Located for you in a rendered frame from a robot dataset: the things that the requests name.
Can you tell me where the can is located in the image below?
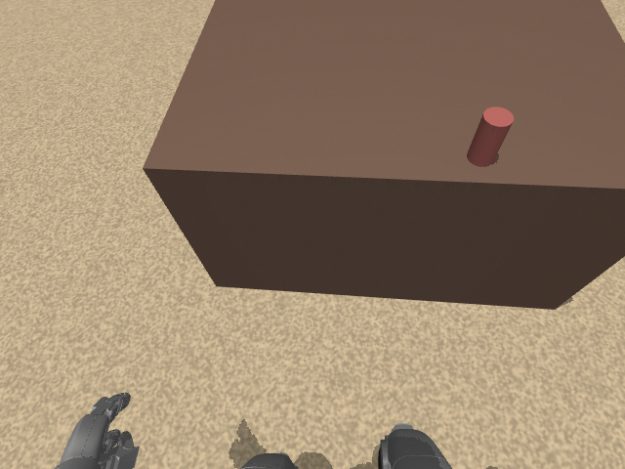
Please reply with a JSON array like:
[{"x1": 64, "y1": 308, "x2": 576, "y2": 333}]
[{"x1": 467, "y1": 107, "x2": 514, "y2": 167}]

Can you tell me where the left robot hand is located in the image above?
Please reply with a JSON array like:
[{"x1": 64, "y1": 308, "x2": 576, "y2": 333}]
[{"x1": 60, "y1": 393, "x2": 140, "y2": 469}]

